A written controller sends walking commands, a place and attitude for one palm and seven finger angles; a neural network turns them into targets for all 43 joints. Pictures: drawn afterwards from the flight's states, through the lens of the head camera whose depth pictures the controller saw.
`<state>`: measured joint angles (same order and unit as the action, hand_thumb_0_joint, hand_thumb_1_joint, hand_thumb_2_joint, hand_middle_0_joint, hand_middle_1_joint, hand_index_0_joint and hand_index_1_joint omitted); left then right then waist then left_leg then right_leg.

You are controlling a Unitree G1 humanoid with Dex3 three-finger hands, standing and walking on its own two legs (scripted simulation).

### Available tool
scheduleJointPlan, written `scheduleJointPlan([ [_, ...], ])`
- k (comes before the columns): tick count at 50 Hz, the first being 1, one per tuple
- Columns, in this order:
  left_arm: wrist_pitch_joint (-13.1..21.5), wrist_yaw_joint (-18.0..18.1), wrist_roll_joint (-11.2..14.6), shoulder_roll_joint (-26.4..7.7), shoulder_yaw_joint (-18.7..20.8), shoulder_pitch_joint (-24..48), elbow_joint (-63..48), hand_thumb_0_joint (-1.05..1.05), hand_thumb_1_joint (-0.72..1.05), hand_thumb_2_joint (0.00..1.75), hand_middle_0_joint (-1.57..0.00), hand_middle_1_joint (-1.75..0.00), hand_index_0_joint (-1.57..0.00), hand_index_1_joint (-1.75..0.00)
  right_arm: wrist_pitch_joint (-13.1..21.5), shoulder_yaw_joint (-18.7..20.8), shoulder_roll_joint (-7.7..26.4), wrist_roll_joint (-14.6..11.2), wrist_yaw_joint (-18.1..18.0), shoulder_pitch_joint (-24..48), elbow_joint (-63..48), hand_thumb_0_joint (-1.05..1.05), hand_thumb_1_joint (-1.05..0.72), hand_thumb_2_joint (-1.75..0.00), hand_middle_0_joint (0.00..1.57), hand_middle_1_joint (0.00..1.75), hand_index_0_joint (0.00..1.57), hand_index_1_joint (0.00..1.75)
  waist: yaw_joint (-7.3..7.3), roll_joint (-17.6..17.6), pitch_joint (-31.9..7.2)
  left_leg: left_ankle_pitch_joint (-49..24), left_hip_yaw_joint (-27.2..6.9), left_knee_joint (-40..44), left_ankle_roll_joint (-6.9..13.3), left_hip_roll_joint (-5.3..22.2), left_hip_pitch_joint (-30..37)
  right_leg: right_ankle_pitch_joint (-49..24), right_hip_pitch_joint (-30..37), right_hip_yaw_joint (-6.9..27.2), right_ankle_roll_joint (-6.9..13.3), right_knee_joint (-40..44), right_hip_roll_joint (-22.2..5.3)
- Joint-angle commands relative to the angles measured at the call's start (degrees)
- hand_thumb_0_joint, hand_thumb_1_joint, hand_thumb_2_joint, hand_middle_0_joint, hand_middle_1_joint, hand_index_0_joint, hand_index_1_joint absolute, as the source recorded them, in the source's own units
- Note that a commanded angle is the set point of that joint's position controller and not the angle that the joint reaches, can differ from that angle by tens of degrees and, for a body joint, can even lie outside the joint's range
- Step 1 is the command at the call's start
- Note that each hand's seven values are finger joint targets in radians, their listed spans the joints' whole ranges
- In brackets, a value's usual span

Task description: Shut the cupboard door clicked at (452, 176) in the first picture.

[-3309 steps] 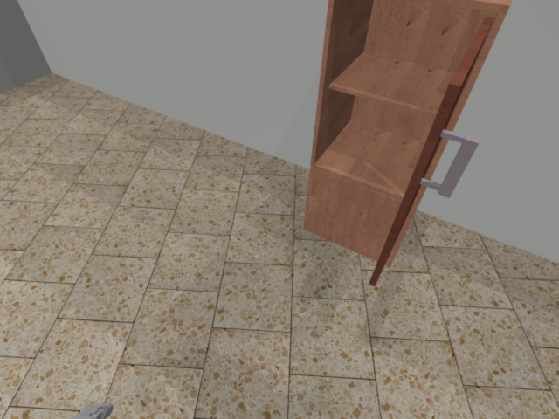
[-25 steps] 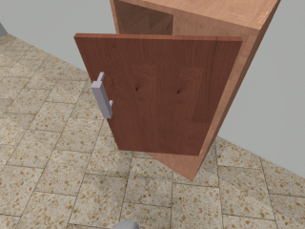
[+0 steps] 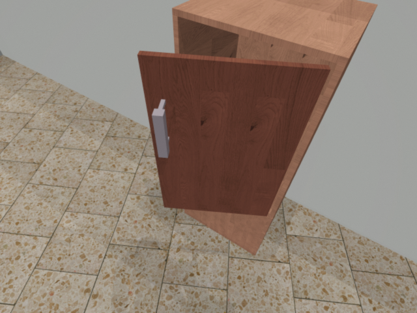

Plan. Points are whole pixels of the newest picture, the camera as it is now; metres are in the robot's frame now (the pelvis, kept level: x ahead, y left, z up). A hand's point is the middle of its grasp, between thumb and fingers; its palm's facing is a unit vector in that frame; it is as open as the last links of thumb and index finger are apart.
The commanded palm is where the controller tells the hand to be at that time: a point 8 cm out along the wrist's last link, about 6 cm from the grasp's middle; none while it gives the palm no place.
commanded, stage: come to a stop and stand still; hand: left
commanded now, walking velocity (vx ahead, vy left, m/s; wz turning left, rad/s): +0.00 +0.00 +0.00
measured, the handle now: (163, 129) +0.50 +0.15 +0.06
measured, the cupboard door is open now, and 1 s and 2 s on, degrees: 28 28 28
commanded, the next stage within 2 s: look again from close up in 0.12 s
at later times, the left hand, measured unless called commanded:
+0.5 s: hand out of the picture +0.00 +0.18 -0.18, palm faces +0.03 -0.98 -0.21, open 7.4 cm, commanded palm none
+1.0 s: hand out of the picture -0.06 +0.17 -0.18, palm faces +0.03 -0.99 -0.16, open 7.4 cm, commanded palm none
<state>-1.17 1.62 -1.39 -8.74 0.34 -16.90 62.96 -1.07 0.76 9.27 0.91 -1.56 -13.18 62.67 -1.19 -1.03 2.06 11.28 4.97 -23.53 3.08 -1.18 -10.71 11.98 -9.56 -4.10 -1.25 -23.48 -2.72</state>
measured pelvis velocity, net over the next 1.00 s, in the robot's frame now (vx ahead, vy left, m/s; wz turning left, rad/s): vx -0.03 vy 0.01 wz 0.01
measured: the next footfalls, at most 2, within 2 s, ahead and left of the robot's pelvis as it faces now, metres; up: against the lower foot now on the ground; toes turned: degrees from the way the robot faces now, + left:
right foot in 1.94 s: +0.17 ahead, -0.18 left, +0.00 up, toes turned -9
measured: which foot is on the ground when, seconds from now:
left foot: down 0.00-1.00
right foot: down 0.00-1.00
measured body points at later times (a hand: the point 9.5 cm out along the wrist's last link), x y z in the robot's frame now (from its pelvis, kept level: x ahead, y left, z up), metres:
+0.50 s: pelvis -0.01 +0.01 -0.01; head -0.03 +0.01 +0.44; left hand +0.00 +0.23 -0.17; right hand +0.02 -0.23 -0.16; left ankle +0.02 +0.08 -0.74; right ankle +0.01 -0.13 -0.74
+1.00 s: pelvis -0.03 +0.01 +0.00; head -0.05 +0.02 +0.45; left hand -0.06 +0.22 -0.17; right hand -0.03 -0.21 -0.16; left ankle +0.02 +0.08 -0.74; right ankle +0.01 -0.13 -0.74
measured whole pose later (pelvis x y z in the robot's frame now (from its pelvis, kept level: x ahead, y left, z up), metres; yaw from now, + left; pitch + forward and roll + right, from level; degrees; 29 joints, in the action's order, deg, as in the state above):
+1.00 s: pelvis -0.03 +0.01 +0.00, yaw +0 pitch -3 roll -1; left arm -0.5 2.2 -2.0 -8.1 -0.3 -22.4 60.4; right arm -0.8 0.6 8.0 1.0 -0.7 -18.1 62.4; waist -0.1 -0.9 -0.1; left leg 11.7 4.6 -26.9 3.7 -1.0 -14.4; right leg 13.9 -12.7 -4.2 -1.3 -26.2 -2.6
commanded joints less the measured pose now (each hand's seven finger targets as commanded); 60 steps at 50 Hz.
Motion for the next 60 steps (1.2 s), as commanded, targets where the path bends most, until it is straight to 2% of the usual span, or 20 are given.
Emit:
scheduleJointPlan([
  [1, 1.0, 0.1, 0.2, -4.3, 0.8, -3.5, -1.1, 0.0, 0.9, 0.9, -0.2, -0.3, -0.2, -0.3, 1.0, 1.0, 5.5, -0.1, 0.0, -2.3, -1.7, 0.0, -0.9, -0.9, 0.2, 0.3, 0.2, 0.3, 0.43, 0.7, 2.6, 9.7, -9.6, 9.8, -0.9, 7.7, -4.4, 2.8, -0.9, 4.9, 1.3, 4.7, -3.4],
  [10, 1.3, 0.4, 0.3, -2.9, 0.5, -6.0, 0.7, 0.0, 0.9, 0.9, -0.2, -0.3, -0.2, -0.3, 1.3, 0.6, 4.0, -0.2, -0.1, -5.5, 0.4, 0.0, -0.9, -0.9, 0.2, 0.3, 0.2, 0.3, 0.63, 1.1, 3.7, 8.9, -9.4, 9.8, -0.9, 7.4, -4.5, 2.2, -2.2, 5.0, 1.5, 4.3, -3.5],
  [11, 3.0, 0.7, -0.7, -14.3, -0.6, -2.2, -5.3, 0.0, 0.9, 0.9, -0.2, -0.3, -0.2, -0.3, 2.6, 1.1, 11.7, 0.2, 0.7, -2.2, -6.8, 0.0, -0.9, -0.9, 0.2, 0.3, 0.2, 0.3, 2.31, 0.5, 7.9, -4.8, -9.4, 6.8, -1.8, 3.7, -6.2, -2.2, -4.2, 3.5, 3.0, -0.1, -1.6],
  [12, 2.8, 1.0, -0.2, -9.0, 0.6, -4.3, -5.1, 0.0, 0.9, 0.9, -0.2, -0.3, -0.2, -0.3, 4.4, 2.2, 10.4, 0.1, 0.2, -1.6, -6.8, 0.0, -0.9, -0.9, 0.2, 0.3, 0.2, 0.3, 0.69, 1.3, -0.9, -2.9, -11.3, 3.3, -1.0, 7.9, -4.1, 1.7, -2.0, 4.3, 3.0, -2.0, -3.2],
  [13, 2.8, 1.2, -0.1, -6.3, 0.3, -4.9, -3.8, 0.0, 0.9, 0.9, -0.2, -0.3, -0.2, -0.3, 4.3, 2.0, 7.7, 0.0, 0.0, -2.1, -5.9, 0.0, -0.9, -0.9, 0.2, 0.3, 0.2, 0.3, 1.1, 2.0, -4.8, -1.0, -11.1, 3.2, -0.6, 7.7, -3.1, 0.1, -0.4, 4.5, 3.3, -1.6, -3.4],
  [14, 2.7, 1.3, 0.1, -5.5, -0.4, -6.0, -4.0, 0.0, 0.9, 0.9, -0.2, -0.3, -0.2, -0.3, 3.9, 1.5, 6.2, -0.1, -0.1, -3.4, -6.0, 0.0, -0.9, -0.9, 0.2, 0.3, 0.2, 0.3, 1.18, 3.1, -6.3, 0.9, -10.7, 2.6, -0.6, 7.0, -2.5, -0.3, 0.0, 4.3, 3.2, -1.6, -3.7],
  [15, 2.5, 1.2, 0.1, -5.0, -0.3, -6.3, -4.4, 0.0, 0.9, 0.9, -0.2, -0.3, -0.2, -0.3, 3.4, 1.6, 5.7, -0.1, -0.2, -4.3, -6.1, 0.0, -0.9, -0.9, 0.2, 0.3, 0.2, 0.3, 1.58, 3.2, -6.0, 3.8, -10.5, 2.1, -0.6, 6.8, -3.5, 1.3, -1.0, 3.9, 3.1, -1.8, -3.5],
  [16, 2.3, 1.2, 0.0, -5.0, -0.3, -6.5, -4.9, 0.0, 0.9, 0.9, -0.2, -0.3, -0.2, -0.3, 2.9, 1.2, 5.3, 0.2, 0.0, -4.5, -6.5, 0.0, -0.9, -0.9, 0.2, 0.3, 0.2, 0.3, 1.22, 0.9, -4.1, 6.2, -10.3, 1.8, -0.1, 6.6, -6.0, 3.1, -1.0, 4.2, 3.2, -1.2, -3.3],
  [18, 2.0, 1.2, -0.2, -4.9, 0.1, -6.4, -5.5, 0.0, 0.9, 0.9, -0.2, -0.3, -0.2, -0.3, 2.5, 1.7, 5.6, 0.2, -0.1, -4.6, -7.0, 0.0, -0.9, -0.9, 0.2, 0.3, 0.2, 0.3, 1.66, 1.5, 1.1, 8.8, -10.4, 2.0, -0.4, 6.3, -9.0, 5.1, -5.0, 4.2, 3.2, -1.3, -3.3],
  [20, 2.0, 1.1, -0.3, -5.3, 0.2, -6.5, -6.2, 0.0, 0.9, 0.9, -0.2, -0.3, -0.2, -0.3, 2.6, 1.9, 6.3, 0.0, 0.0, -4.9, -7.2, 0.0, -0.9, -0.9, 0.2, 0.3, 0.2, 0.3, 1.48, 3.3, 2.8, 7.8, -10.8, 3.1, -0.1, 6.9, -9.5, 2.6, -5.6, 4.0, 3.2, -2.1, -2.9],
  [21, 2.1, 1.1, -0.2, -5.2, 0.1, -7.1, -6.3, 0.0, 0.9, 0.9, -0.2, -0.3, -0.2, -0.3, 2.6, 1.4, 5.6, 0.1, 0.1, -5.0, -7.1, 0.0, -0.9, -0.9, 0.2, 0.3, 0.2, 0.3, 0.96, 2.0, 2.7, 7.0, -10.5, 2.8, 0.0, 6.8, -9.8, 1.8, -4.5, 4.2, 3.1, -1.4, -2.9],
  [26, 2.3, 1.1, -0.1, -5.6, 0.2, -6.6, -7.0, 0.0, 0.9, 0.9, -0.2, -0.3, -0.2, -0.3, 2.8, 1.2, 6.0, -0.1, 0.4, -4.7, -7.1, 0.0, -0.9, -0.9, 0.2, 0.3, 0.2, 0.3, 1.0, -1.1, 3.1, 3.3, -9.3, 2.6, -0.1, 6.5, -7.8, 0.0, -4.9, 5.4, 2.8, -0.2, -3.4],
  [38, 2.1, 1.0, 0.0, -6.0, 0.2, -6.2, -7.1, 0.0, 0.9, 0.9, -0.2, -0.3, -0.2, -0.3, 2.1, 0.9, 5.8, -0.3, 0.8, -3.4, -5.7, 0.0, -0.9, -0.9, 0.2, 0.3, 0.2, 0.3, 1.15, 1.1, 2.8, 7.5, -8.6, 5.0, -1.1, 6.0, -6.6, 4.0, -5.0, 6.1, 2.1, 3.4, -3.9],
  [45, 2.0, 0.8, -0.1, -4.2, 0.1, -8.1, -5.0, 0.0, 0.9, 0.9, -0.2, -0.3, -0.2, -0.3, 1.6, 1.1, 5.4, -0.1, 0.8, -4.7, -3.7, 0.0, -0.9, -0.9, 0.2, 0.3, 0.2, 0.3, 1.29, 1.5, 3.0, 15.8, -9.7, 7.4, -1.1, 6.4, -7.7, 9.8, -5.3, 4.8, 1.3, 4.5, -2.9],
  [49, 1.1, 0.4, -0.7, -3.4, 0.9, -10.0, -4.5, 0.0, 0.9, 0.9, -0.2, -0.3, -0.2, -0.3, 0.8, 2.0, 6.6, 0.3, 0.4, -5.7, -3.2, 0.0, -0.9, -0.9, 0.2, 0.3, 0.2, 0.3, 1.02, 3.3, 4.8, 27.8, -12.3, 10.3, 0.1, 8.4, -11.8, 16.4, -5.6, 2.5, 1.1, 1.0, -0.5],
  [53, 0.4, -0.4, -0.8, -1.0, 1.4, -12.2, -3.6, 0.0, 0.9, 0.9, -0.2, -0.3, -0.2, -0.3, 0.9, 3.0, 7.8, 0.1, -0.3, -5.3, -2.8, 0.0, -0.9, -0.9, 0.2, 0.3, 0.2, 0.3, 0.48, 6.0, 5.3, 30.4, -15.2, 13.9, 1.4, 11.9, -13.2, 8.6, -3.8, -0.9, 1.3, -5.9, 1.7],
  [56, -0.1, -1.0, -0.8, -0.2, 1.8, -14.5, -2.9, 0.0, 0.9, 0.9, -0.2, -0.3, -0.2, -0.3, 1.0, 3.7, 8.2, 0.2, -0.7, -4.8, -2.7, 0.0, -0.9, -0.9, 0.2, 0.3, 0.2, 0.3, -0.24, 7.0, 4.0, 30.8, -15.0, 14.4, 2.2, 13.5, -14.7, 7.4, -0.7, -1.7, 1.8, -8.9, 2.2],
  [58, 0.0, -1.0, -0.8, 0.1, 2.2, -15.9, -2.6, 0.0, 0.9, 0.9, -0.2, -0.3, -0.2, -0.3, 1.0, 3.8, 7.6, 0.3, -0.7, -4.3, -2.8, 0.0, -0.9, -0.9, 0.2, 0.3, 0.2, 0.3, -0.74, 5.2, 4.2, 29.4, -13.0, 11.4, 1.8, 12.2, -15.1, 7.6, 0.8, -0.7, 2.3, -4.7, 1.9],
  [59, 0.1, -0.9, -0.8, -0.5, 2.4, -16.7, -2.4, 0.0, 0.9, 0.9, -0.2, -0.3, -0.2, -0.3, 0.8, 3.8, 6.7, 0.3, -0.7, -4.3, -2.9, 0.0, -0.9, -0.9, 0.2, 0.3, 0.2, 0.3, -0.93, 2.7, 5.1, 29.3, -11.1, 8.6, 1.1, 10.4, -16.7, 10.1, 1.2, 1.0, 2.7, -1.8, 1.0],
  [60, 0.3, -0.6, -0.9, -1.4, 2.7, -17.8, -2.3, 0.0, 0.9, 0.9, -0.2, -0.3, -0.2, -0.3, 0.6, 3.6, 5.3, 0.2, -0.6, -4.1, -3.4, 0.0, -0.9, -0.9, 0.2, 0.3, 0.2, 0.3, -1.29, -2.7, 6.3, 27.9, -8.4, 2.3, 0.1, 6.8, -18.4, 17.1, -0.5, 6.7, 4.2, 3.6, -1.7],
])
